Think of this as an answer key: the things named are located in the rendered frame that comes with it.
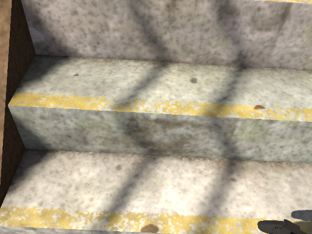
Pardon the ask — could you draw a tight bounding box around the robot right hand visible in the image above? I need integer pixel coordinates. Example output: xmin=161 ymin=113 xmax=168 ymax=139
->
xmin=257 ymin=219 xmax=307 ymax=234

